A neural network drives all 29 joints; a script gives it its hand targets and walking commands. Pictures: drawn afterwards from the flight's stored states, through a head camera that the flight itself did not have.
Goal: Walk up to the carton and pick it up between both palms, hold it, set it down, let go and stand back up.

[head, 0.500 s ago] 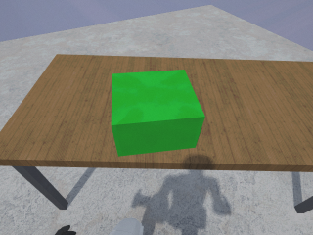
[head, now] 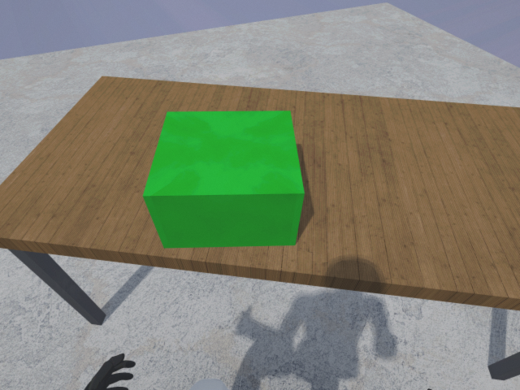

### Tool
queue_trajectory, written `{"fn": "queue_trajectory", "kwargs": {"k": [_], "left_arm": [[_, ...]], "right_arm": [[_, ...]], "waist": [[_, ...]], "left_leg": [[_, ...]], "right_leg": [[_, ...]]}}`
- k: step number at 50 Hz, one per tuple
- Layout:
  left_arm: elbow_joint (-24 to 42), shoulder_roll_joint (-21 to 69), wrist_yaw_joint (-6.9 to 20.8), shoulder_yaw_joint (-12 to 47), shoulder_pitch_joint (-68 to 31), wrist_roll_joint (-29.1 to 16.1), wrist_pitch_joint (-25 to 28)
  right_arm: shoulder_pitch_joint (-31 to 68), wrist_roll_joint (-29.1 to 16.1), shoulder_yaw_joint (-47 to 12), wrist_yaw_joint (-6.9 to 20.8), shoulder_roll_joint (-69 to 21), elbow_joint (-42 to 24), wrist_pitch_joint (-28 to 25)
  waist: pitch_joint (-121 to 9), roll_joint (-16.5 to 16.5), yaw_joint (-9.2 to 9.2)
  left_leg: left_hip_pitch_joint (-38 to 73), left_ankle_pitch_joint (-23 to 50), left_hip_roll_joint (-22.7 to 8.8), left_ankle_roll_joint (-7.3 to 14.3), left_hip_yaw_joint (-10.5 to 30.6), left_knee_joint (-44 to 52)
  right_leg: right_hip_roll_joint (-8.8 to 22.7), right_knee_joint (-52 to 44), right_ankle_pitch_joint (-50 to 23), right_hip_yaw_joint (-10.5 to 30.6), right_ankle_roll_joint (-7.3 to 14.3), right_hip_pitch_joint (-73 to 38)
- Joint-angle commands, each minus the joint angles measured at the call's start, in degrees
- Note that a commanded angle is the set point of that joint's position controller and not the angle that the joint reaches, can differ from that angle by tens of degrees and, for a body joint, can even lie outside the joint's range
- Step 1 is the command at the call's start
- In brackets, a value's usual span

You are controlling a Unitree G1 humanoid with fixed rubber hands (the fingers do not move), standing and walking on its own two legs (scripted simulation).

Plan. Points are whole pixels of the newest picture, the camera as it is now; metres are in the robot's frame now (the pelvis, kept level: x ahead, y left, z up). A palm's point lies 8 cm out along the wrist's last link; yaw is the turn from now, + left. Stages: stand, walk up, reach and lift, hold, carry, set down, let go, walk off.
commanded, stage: walk up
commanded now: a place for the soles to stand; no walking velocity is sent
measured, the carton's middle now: (229, 176) +0.54 +0.08 -0.02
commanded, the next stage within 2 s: none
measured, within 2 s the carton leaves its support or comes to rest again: neither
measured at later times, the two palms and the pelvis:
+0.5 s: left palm out of the picture +0.06 +0.28 -0.08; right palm (414, 369) +0.18 -0.23 -0.07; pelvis +0.03 +0.00 +0.02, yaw +9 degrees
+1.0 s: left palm out of the picture +0.06 +0.30 -0.08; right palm (398, 353) +0.20 -0.22 -0.08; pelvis +0.04 +0.01 +0.01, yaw +13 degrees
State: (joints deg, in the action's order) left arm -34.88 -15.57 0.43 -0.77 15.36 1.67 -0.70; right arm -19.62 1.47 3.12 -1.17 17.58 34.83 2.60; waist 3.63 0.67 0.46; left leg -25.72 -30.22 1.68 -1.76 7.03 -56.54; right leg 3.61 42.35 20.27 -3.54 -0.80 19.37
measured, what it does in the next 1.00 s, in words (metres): steps on the spot: left foot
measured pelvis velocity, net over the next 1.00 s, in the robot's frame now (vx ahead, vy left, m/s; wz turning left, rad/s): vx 0.04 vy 0.01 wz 0.23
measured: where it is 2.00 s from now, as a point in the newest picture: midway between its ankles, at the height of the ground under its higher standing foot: outside the picture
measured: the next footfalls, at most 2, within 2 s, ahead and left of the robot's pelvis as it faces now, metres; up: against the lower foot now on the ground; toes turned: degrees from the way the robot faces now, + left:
left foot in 0.24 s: +0.07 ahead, +0.13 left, +0.00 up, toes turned +13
right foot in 1.46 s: +0.13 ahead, -0.07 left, +0.00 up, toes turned +10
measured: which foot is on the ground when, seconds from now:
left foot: up 0.00-0.22, down 0.24-1.00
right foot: down 0.00-1.00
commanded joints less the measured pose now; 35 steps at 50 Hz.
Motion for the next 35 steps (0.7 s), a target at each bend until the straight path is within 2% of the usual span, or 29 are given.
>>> {"fn": "queue_trajectory", "kwargs": {"k": [1,2,4,7,9,10,11,12,13,14,15,16,17,18,19,20,21,22,24,26,28,33,35], "left_arm": [[3.7,-10.7,-1.8,-3.6,1.8,0.5,1.7],[3.4,-10.4,-1.8,-3.3,1.1,0.6,1.8],[3.3,-10.1,-1.7,-3.3,1.6,0.8,1.7],[3.3,-11.0,-1.4,-3.4,2.8,0.6,1.3],[3.0,-12.0,-1.2,-3.4,3.3,0.3,0.9],[3.4,-12.1,-1.0,-3.2,2.6,-0.1,0.6],[3.6,-11.6,-0.7,-2.8,2.7,-0.3,0.5],[4.0,-10.0,-0.2,-2.0,4.0,-0.9,0.7],[4.9,-7.2,0.1,-0.9,5.6,-1.3,0.9],[5.4,-6.6,-0.3,-1.1,5.0,-2.0,0.4],[5.3,-7.8,-0.5,-1.6,4.3,-1.5,0.1],[5.1,-8.9,-0.4,-2.1,5.0,-1.5,0.4],[4.7,-9.1,-0.2,-2.0,6.1,-1.7,1.1],[4.5,-9.7,-0.3,-2.2,7.0,-1.4,1.6],[4.3,-10.9,-0.4,-2.3,6.8,-0.9,2.1],[4.3,-12.0,-0.4,-2.6,6.2,-0.8,2.3],[4.4,-11.9,-0.4,-2.5,5.9,-0.8,2.3],[4.5,-11.0,-0.4,-2.2,5.7,-1.0,2.3],[4.8,-10.3,-0.4,-1.9,6.1,-1.1,2.1],[4.8,-10.1,-0.3,-1.7,6.3,-1.3,1.8],[4.9,-10.3,-0.3,-1.9,6.1,-1.0,1.6],[5.3,-10.1,-0.2,-1.9,5.3,-1.0,1.2],[5.3,-10.5,-0.2,-2.0,4.8,-0.9,1.2]], "right_arm": [[-1.0,0.4,2.2,0.3,5.0,-3.7,-0.8],[-1.4,0.4,2.2,0.6,4.4,-3.5,-0.9],[-0.8,0.1,1.7,1.6,3.1,-3.2,-0.9],[2.0,-0.3,1.4,2.3,2.6,-3.5,-1.3],[0.7,-0.3,1.6,2.3,2.5,-2.6,-1.8],[-0.5,-0.3,1.6,2.2,2.5,-2.2,-2.3],[-1.4,0.1,1.9,2.1,3.3,-1.9,-2.8],[-1.1,0.7,2.5,1.9,5.5,-2.2,-3.3],[-0.5,0.8,3.2,1.5,8.7,-3.1,-3.6],[1.0,-0.7,3.4,1.2,11.2,-2.6,-3.3],[2.7,-0.9,2.9,1.3,9.8,-1.9,-2.8],[5.0,-1.2,2.0,1.4,7.7,-2.2,-2.5],[5.9,-1.0,1.4,1.5,6.7,-2.4,-2.4],[6.0,-1.2,0.8,1.6,6.1,-2.7,-2.3],[5.5,-1.4,0.2,2.0,5.0,-2.5,-2.4],[4.9,-1.2,0.0,2.3,4.4,-2.4,-2.5],[4.1,-1.0,0.1,2.3,4.6,-2.1,-2.7],[4.3,-0.9,0.2,2.3,5.3,-2.0,-3.0],[4.5,-1.2,0.0,2.3,6.0,-1.9,-3.2],[4.5,-1.3,-0.1,2.2,6.3,-1.6,-3.1],[4.7,-1.2,-0.3,2.2,6.1,-1.8,-3.0],[5.8,-1.4,-0.3,2.4,6.4,-2.1,-2.9],[5.3,-1.4,-0.3,2.4,6.6,-1.8,-2.9]], "waist": [[2.0,-7.2,-1.66],[1.4,-8.9,-1.23],[0.0,-12.7,-2.08],[0.4,-14.0,-3.24],[-0.2,-12.3,-2.2],[-0.9,-10.3,-0.77],[-2.1,-7.7,0.46],[-4.6,-4.3,0.71],[-7.3,4.9,0.73],[-5.9,6.9,0.93],[-3.5,5.1,0.84],[-2.3,4.1,-0.33],[-2.9,4.3,-0.98],[-2.5,4.2,-1.02],[-1.8,2.3,-0.61],[-1.7,0.1,-0.11],[-2.8,-0.4,0.28],[-2.4,1.3,0.15],[-3.6,1.2,-0.21],[-4.8,1.0,-0.2],[-4.8,-0.7,-0.31],[-3.7,0.9,-0.73],[-4.4,0.0,-0.5]], "left_leg": [[-7.9,2.0,-1.9,-0.2,1.2,-7.0],[-6.3,3.0,-1.7,-0.5,-0.2,-4.8],[-4.7,3.1,-1.5,-0.5,-2.8,2.1],[0.0,3.5,-1.6,0.3,-6.0,11.6],[6.0,7.6,-1.1,1.4,-8.0,18.4],[10.5,12.7,-0.5,2.0,-8.9,24.6],[15.7,18.9,-0.9,2.5,-7.9,30.0],[22.1,21.0,-3.4,4.0,-3.4,29.8],[23.9,20.5,-11.5,7.3,10.4,33.1],[13.5,12.3,-16.1,13.5,17.0,35.2],[6.7,5.9,-13.9,13.5,13.7,35.4],[6.8,8.2,-10.2,11.3,8.7,34.3],[7.1,12.9,-7.7,9.0,5.7,31.9],[5.5,14.3,-6.3,7.3,3.6,30.1],[5.4,16.2,-5.1,5.9,2.3,28.4],[7.5,19.5,-4.1,5.1,1.3,27.1],[10.2,23.3,-4.3,5.0,1.3,26.5],[10.6,27.1,-4.6,5.0,1.7,26.3],[10.4,29.8,-4.8,5.3,2.6,26.1],[9.9,29.9,-4.6,5.5,3.1,26.1],[9.5,30.3,-4.4,5.5,3.1,26.0],[7.5,29.2,-3.9,5.5,3.6,26.2],[7.4,29.8,-3.5,5.5,3.6,25.9]], "right_leg": [[17.1,-22.5,-5.6,16.9,11.5,-4.0],[15.5,-22.3,-5.7,14.2,10.7,-4.1],[13.7,-22.1,-3.1,10.6,10.3,-6.4],[12.8,-21.3,-2.5,7.0,10.5,-5.5],[13.4,-19.2,-3.5,6.1,10.2,-2.9],[13.0,-16.8,-4.2,4.4,9.0,-1.0],[12.9,-13.9,-5.0,3.0,7.2,1.9],[11.3,-11.6,-3.2,1.2,4.6,6.2],[6.6,-3.7,2.1,-3.3,1.5,8.6],[1.4,-3.2,9.5,-2.5,0.7,3.4],[2.1,-5.5,9.1,-0.7,1.3,-2.0],[1.4,-9.6,4.5,-0.9,1.9,-2.9],[2.0,-12.7,-0.5,-0.1,2.1,-4.1],[3.6,-15.1,-2.5,1.2,2.4,-5.5],[5.7,-17.5,-1.4,3.5,2.8,-5.2],[6.9,-18.1,-1.1,4.0,3.3,-3.9],[7.1,-17.7,-2.5,3.2,3.5,-3.1],[6.5,-17.2,-5.7,1.9,3.2,-3.3],[5.4,-16.1,-8.5,0.6,2.8,-5.4],[5.1,-15.4,-9.0,-0.2,2.8,-7.5],[5.5,-15.3,-9.1,-0.7,3.0,-8.0],[5.7,-15.4,-7.6,-1.2,3.3,-8.8],[5.9,-15.3,-7.8,-1.7,3.6,-9.8]]}}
